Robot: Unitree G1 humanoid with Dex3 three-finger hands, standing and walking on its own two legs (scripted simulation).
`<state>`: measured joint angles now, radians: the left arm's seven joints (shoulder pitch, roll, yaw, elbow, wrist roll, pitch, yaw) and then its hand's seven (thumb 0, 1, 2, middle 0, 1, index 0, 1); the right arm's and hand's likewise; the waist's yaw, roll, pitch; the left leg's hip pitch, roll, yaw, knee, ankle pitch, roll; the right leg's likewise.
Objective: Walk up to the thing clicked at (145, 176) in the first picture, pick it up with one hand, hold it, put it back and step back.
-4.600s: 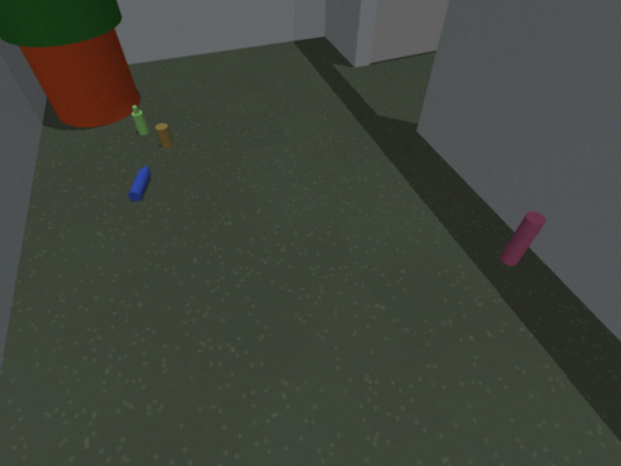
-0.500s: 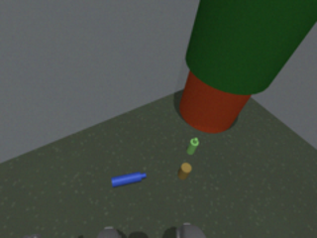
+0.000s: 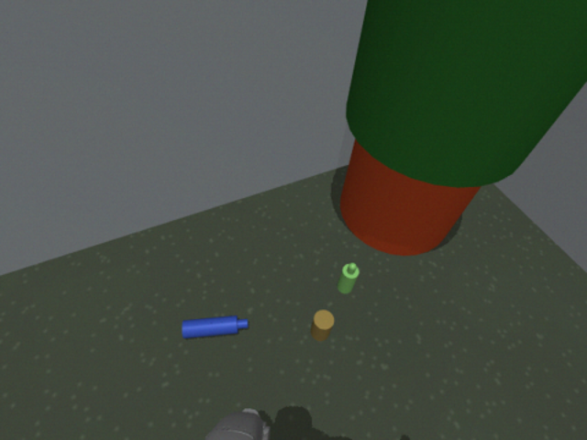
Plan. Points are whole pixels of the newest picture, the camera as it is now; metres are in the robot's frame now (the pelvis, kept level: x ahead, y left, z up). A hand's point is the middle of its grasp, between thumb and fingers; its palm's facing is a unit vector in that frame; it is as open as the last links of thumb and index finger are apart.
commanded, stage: walk up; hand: left
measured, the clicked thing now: (216, 326) +0.49 +0.29 -0.72
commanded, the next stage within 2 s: none
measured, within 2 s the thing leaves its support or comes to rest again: neither
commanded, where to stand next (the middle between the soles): +0.12 +0.03 m, yaw +3 degrees
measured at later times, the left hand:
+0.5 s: hand out of the picture +0.05 +0.25 -0.11, palm faces +0.02 -0.83 -0.56, open 7.3 cm
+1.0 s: hand out of the picture +0.05 +0.26 -0.16, palm faces +0.06 -0.94 -0.34, open 7.4 cm
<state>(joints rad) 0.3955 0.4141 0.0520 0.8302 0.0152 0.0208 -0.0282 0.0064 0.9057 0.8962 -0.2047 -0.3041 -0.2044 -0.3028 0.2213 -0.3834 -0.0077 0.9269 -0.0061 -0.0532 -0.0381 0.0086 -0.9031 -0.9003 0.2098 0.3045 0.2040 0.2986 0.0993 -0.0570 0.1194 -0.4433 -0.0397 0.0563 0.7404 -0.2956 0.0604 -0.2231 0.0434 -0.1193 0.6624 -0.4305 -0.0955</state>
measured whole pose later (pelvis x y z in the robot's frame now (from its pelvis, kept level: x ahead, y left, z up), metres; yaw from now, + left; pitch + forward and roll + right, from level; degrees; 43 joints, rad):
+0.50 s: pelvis +0.00 -0.06 +0.00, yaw +3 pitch -2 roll +1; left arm 0.25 0.42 0.04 0.89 0.03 -0.07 0.06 0.00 0.90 0.90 -0.21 -0.30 -0.21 -0.30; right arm 0.11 -0.48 -0.10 0.87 -0.03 0.09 0.03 0.01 -0.91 -0.90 0.21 0.30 0.20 0.30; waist 0.01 0.08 0.14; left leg -0.53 0.00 -0.13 1.15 -0.39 0.00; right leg -0.33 -0.09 -0.01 0.66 -0.30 0.03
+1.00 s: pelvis +0.01 +0.00 +0.00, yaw +5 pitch -2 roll +0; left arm 0.19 0.36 0.00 1.01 0.00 -0.03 0.01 0.01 0.91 0.90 -0.21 -0.30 -0.21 -0.30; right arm 0.12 -0.36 -0.02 1.00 0.00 0.01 0.01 0.01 -0.90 -0.90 0.21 0.30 0.20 0.30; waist 0.01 0.00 0.10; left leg -0.29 0.01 -0.03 0.69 -0.37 -0.01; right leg -0.30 -0.07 -0.01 0.67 -0.34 0.04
